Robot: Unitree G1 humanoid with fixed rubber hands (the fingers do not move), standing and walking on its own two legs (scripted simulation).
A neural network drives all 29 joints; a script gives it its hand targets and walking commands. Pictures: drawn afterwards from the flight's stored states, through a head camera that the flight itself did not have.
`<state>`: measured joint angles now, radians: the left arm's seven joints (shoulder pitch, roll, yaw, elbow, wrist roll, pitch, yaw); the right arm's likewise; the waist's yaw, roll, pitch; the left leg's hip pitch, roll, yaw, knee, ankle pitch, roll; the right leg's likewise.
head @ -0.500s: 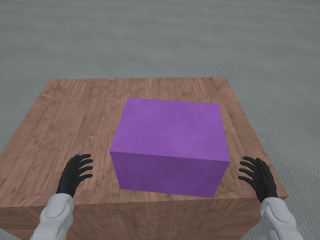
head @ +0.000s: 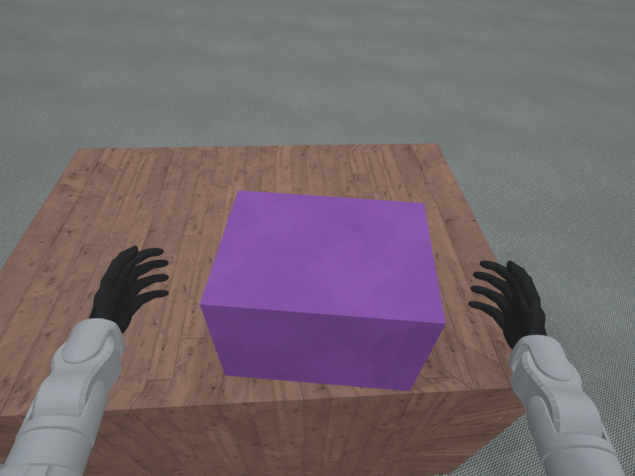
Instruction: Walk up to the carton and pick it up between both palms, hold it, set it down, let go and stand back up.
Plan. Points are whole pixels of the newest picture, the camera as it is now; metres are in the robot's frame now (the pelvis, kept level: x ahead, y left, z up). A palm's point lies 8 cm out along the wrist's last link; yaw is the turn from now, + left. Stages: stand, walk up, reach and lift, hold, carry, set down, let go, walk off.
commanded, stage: reach and lift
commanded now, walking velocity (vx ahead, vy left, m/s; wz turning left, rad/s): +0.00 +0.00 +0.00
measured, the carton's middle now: (323, 290) +0.40 -0.04 -0.03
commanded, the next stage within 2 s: none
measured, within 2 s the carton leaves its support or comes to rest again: neither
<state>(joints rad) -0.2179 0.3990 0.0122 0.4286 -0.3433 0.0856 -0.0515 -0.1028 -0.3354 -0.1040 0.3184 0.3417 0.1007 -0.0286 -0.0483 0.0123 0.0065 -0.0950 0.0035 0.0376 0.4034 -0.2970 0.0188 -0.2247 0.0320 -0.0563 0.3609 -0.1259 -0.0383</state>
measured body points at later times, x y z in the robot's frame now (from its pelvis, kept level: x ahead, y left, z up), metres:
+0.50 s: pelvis +0.00 +0.01 +0.00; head +0.02 +0.01 +0.45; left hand +0.40 +0.21 +0.11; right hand +0.33 -0.30 +0.11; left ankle -0.05 +0.10 -0.74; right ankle +0.04 -0.10 -0.74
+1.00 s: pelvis -0.01 +0.00 +0.00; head +0.03 +0.00 +0.45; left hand +0.45 +0.19 +0.12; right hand +0.37 -0.31 +0.11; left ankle -0.05 +0.10 -0.74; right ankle +0.04 -0.10 -0.74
